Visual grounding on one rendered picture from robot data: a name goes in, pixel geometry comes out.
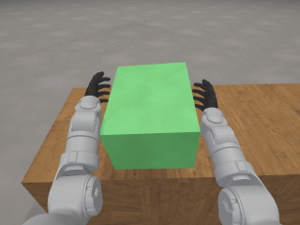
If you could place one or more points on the left robot forearm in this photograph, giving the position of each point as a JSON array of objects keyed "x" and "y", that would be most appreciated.
[{"x": 81, "y": 152}]

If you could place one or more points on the pedestal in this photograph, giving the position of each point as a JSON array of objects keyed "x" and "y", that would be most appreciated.
[{"x": 265, "y": 119}]

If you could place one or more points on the robot left hand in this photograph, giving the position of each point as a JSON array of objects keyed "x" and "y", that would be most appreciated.
[{"x": 94, "y": 86}]

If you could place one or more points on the robot right hand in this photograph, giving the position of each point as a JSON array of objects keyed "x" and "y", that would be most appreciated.
[{"x": 209, "y": 100}]

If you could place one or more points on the robot right upper arm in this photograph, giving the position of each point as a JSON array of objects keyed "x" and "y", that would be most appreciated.
[{"x": 247, "y": 205}]

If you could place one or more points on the robot left upper arm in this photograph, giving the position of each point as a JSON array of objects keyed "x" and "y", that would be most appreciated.
[{"x": 73, "y": 201}]

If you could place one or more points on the right robot forearm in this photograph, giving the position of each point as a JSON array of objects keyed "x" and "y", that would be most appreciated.
[{"x": 231, "y": 167}]

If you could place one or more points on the carton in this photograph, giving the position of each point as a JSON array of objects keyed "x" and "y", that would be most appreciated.
[{"x": 150, "y": 120}]

